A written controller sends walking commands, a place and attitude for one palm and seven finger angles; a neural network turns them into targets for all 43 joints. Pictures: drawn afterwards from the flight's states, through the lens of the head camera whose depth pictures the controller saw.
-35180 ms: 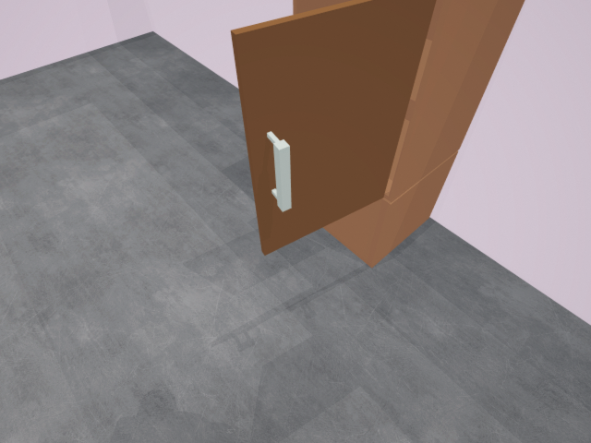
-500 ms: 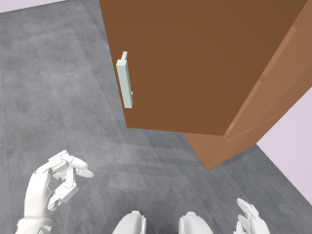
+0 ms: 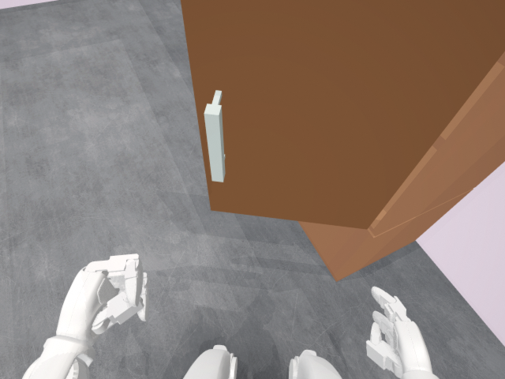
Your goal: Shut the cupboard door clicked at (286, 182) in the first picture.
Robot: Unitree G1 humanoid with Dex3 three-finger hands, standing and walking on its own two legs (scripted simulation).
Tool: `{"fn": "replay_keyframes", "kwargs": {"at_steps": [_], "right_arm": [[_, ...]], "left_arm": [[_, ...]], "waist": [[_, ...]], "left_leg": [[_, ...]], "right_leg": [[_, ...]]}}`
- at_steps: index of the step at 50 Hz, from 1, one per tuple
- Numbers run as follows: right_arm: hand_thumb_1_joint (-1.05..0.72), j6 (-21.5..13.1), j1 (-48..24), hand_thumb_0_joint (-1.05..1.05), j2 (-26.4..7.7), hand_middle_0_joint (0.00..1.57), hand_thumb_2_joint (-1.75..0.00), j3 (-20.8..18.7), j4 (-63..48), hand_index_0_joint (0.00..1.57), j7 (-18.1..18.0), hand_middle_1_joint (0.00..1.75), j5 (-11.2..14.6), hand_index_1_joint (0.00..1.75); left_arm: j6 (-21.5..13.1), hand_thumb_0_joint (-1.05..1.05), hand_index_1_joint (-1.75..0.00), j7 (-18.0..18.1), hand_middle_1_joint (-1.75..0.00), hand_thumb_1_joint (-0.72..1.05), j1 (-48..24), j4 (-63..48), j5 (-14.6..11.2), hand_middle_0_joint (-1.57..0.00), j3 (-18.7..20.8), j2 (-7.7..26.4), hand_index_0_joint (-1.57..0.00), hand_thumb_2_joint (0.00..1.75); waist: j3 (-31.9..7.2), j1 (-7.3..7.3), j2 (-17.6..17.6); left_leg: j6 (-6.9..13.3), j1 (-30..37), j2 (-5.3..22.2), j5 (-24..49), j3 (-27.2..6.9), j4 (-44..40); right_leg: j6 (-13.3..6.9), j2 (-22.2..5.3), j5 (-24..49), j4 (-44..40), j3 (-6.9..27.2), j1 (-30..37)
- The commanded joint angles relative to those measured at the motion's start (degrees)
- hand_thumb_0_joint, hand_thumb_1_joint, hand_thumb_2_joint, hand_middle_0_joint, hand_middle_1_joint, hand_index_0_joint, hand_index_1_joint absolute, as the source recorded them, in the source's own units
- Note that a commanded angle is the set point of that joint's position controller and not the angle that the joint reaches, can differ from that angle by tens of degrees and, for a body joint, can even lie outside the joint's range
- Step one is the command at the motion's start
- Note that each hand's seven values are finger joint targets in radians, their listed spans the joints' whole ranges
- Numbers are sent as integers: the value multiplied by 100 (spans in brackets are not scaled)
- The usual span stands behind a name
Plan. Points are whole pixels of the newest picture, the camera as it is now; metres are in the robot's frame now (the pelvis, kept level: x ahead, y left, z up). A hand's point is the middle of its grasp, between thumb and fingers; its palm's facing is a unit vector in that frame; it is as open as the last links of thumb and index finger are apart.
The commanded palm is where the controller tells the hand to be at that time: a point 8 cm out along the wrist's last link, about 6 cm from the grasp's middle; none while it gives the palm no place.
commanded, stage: raise the hand and make a fist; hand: left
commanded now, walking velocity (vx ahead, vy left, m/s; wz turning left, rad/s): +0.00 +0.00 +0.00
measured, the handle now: (218, 139) +0.50 +0.11 +0.05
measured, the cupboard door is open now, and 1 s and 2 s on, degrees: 57 57 57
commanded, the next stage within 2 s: bring the fist close to the handle in 0.48 s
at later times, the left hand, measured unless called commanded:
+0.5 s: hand (132, 292) +0.22 +0.18 +0.06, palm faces -0.02 -1.00 -0.04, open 3.1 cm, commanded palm +0.20 +0.23 +0.06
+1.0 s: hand (184, 249) +0.28 +0.13 +0.06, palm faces -0.09 -1.00 -0.02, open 3.1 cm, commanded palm +0.27 +0.19 +0.06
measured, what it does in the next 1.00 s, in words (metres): stands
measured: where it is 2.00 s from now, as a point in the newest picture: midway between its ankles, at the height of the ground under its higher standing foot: outside the picture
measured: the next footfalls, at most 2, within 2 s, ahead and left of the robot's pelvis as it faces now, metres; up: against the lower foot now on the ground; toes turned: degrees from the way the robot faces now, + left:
none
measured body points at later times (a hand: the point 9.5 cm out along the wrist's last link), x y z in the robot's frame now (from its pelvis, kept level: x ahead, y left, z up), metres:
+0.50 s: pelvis +0.00 -0.01 +0.00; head +0.06 +0.00 +0.45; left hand +0.22 +0.24 +0.06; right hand +0.18 -0.24 -0.07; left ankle +0.00 +0.07 -0.65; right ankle +0.03 -0.11 -0.65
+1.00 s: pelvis +0.00 -0.02 +0.00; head +0.07 -0.02 +0.45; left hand +0.28 +0.18 +0.07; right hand +0.16 -0.26 -0.08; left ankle +0.00 +0.07 -0.65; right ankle +0.03 -0.11 -0.65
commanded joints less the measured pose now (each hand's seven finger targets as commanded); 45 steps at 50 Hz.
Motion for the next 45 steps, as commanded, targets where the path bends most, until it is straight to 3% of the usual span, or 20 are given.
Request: {"fn": "replay_keyframes", "kwargs": {"at_steps": [1, 6, 8, 11, 12, 16, 19, 21, 23, 26, 29, 30, 31, 32, 33, 36, 38, 40, 43, 45], "right_arm": [[-90, -303, 21, 0, -760, 20, -90, -388, -728, 20, -41, 30, 12, 30], [-90, -237, 31, 0, -882, 20, -90, -427, -685, 20, -2, 30, 64, 30], [-90, -252, 64, 0, -941, 20, -90, -462, -731, 20, -13, 30, 93, 30], [-90, -291, 20, 0, -934, 20, -90, -452, -787, 20, -56, 30, 83, 30], [-90, -317, 2, 0, -897, 20, -90, -450, -809, 20, -58, 30, 77, 30], [-90, -345, 5, 0, -786, 20, -90, -431, -700, 20, -42, 30, 22, 30], [-90, -305, -23, 0, -802, 20, -90, -430, -628, 20, 10, 30, 37, 30], [-90, -261, 4, 0, -873, 20, -90, -441, -640, 20, 15, 30, 44, 30], [-90, -253, -9, 0, -908, 20, -90, -458, -695, 20, 9, 30, 90, 30], [-90, -283, -35, 0, -925, 20, -90, -445, -779, 20, -43, 30, 103, 30], [-90, -339, -21, 0, -813, 20, -90, -428, -771, 20, -66, 30, 85, 30], [-90, -355, -26, 0, -795, 20, -90, -404, -735, 20, -75, 30, 75, 30], [-90, -353, -20, 0, -819, 20, -90, -387, -645, 20, -98, 30, 46, 30], [-90, -364, -53, 0, -786, 20, -90, -363, -605, 20, -90, 30, 33, 30], [-90, -378, -41, 0, -808, 20, -90, -362, -505, 20, -84, 30, 37, 30], [-90, -379, -26, 0, -896, 20, -90, -374, -437, 20, -62, 30, 46, 30], [-90, -368, 19, 0, -927, 20, -90, -402, -472, 20, -51, 30, 100, 30], [-90, -354, 39, 0, -916, 20, -90, -414, -542, 20, -55, 30, 123, 30], [-90, -291, 49, 0, -867, 20, -90, -410, -564, 20, -64, 30, 109, 30], [-90, -260, 28, 0, -801, 20, -90, -376, -523, 20, -44, 30, 77, 30]], "left_arm": [[-638, 0, -150, 245, -150, 90, -234, -1565, -304, -130, 915, 737, -130, 90], [-351, 0, -150, 7, -150, 90, -80, -596, -165, -130, 338, 285, -130, 90], [-247, 0, -150, -123, -150, 90, -184, -651, -147, -130, 311, 374, -130, 90], [-279, 0, -150, -141, -150, 90, -384, -993, -235, -130, 672, 774, -130, 90], [-374, 0, -150, -92, -150, 90, -440, -1273, -262, -130, 767, 832, -130, 90], [-733, 0, -150, 228, -150, 90, -305, -1487, -314, -130, 996, 877, -130, 90], [-757, 0, -150, 271, -150, 90, -142, -1020, -238, -130, 646, 478, -130, 90], [-606, 0, -150, 178, -150, 90, -77, -614, -166, -130, 497, 405, -130, 90], [-477, 0, -150, 49, -150, 90, -149, -575, -124, -130, 360, 403, -130, 90], [-395, 0, -150, -31, -150, 90, -394, -914, -169, -130, 549, 717, -130, 90], [-608, 0, -150, 97, -150, 90, -416, -1454, -251, -130, 797, 847, -130, 90], [-699, 0, -150, 147, -150, 90, -590, -1503, -267, -130, 699, 743, -130, 90], [-763, 0, -150, 230, -150, 90, -866, -1410, -254, -130, 811, 879, -130, 90], [-817, 0, -150, 264, -150, 90, -1069, -1281, -233, -130, 572, 589, -130, 90], [-851, 0, -150, 305, -150, 90, -1225, -976, -200, -130, 542, 562, -130, 90], [-720, 0, -150, 245, -150, 90, -1399, -368, -82, -130, 244, 336, -130, 90], [-512, 0, -150, 157, -150, 90, -1508, -221, -14, -130, 75, 302, -130, 90], [-323, 0, -150, 123, -150, 90, -1759, -451, 54, -130, -104, 278, -130, 90], [-195, 0, -150, 322, -150, 90, -2000, -747, 87, -130, 217, 575, -130, 90], [-266, 0, -150, 589, -150, 90, -2237, -782, 125, -130, 286, 545, -130, 90]], "waist": [[-1543, 81, 449], [-940, -168, 54], [-1112, -182, -38], [-1287, -63, 37], [-1528, 14, 124], [-1564, 93, 292], [-1066, -48, 287], [-909, -132, -17], [-898, -172, 14], [-1104, -119, 76], [-1520, -12, 178], [-1486, -83, 138], [-1324, -118, 98], [-1216, -188, 141], [-964, -267, 97], [-868, -321, 73], [-1048, -314, -14], [-1451, -289, 147], [-1855, -165, 129], [-1813, -142, 114]], "left_leg": [[-541, 1113, 94, 2593, -539, -1275], [-491, 709, 101, 2043, -541, -1297], [-461, 739, 105, 1934, -524, -1301], [-423, 721, 57, 1913, -494, -1311], [-446, 861, 60, 2043, -496, -1348], [-489, 935, 60, 2345, -474, -1293], [-495, 718, 73, 1844, -457, -1328], [-413, 520, 70, 1585, -470, -1303], [-390, 489, 59, 1269, -453, -1339], [-336, 543, 31, 1267, -452, -1347], [-352, 791, 33, 1730, -419, -1332], [-332, 770, 33, 1709, -390, -1260], [-335, 632, 44, 1662, -430, -1197], [-327, 589, 39, 1540, -415, -1164], [-344, 480, 52, 1351, -440, -1134], [-317, 328, 40, 1068, -460, -1114], [-299, 386, 37, 1031, -441, -1173], [-271, 649, 32, 1297, -419, -1222], [-276, 868, 40, 1868, -380, -1271], [-298, 879, 47, 1927, -376, -1293]], "right_leg": [[-132, 204, 1534, -535, 231, 1141], [-88, 190, 1192, -656, 201, 854], [-58, 161, 1150, -709, 244, 903], [-100, 156, 1170, -734, 320, 1170], [-106, 140, 1236, -703, 322, 1265], [-129, 173, 1443, -599, 318, 1257], [-97, 155, 1028, -638, 266, 918], [-96, 167, 862, -715, 290, 868], [-64, 131, 621, -822, 343, 833], [-89, 130, 622, -889, 431, 1050], [-83, 119, 1050, -810, 428, 1319], [-60, 121, 1059, -799, 444, 1249], [-88, 149, 998, -744, 440, 1141], [-60, 133, 880, -737, 429, 967], [-59, 137, 680, -741, 418, 747], [-66, 125, 420, -765, 436, 589], [-41, 80, 422, -866, 486, 728], [-30, 51, 722, -887, 500, 954], [-37, 43, 1309, -831, 501, 1370], [-31, 46, 1342, -788, 463, 1337]]}}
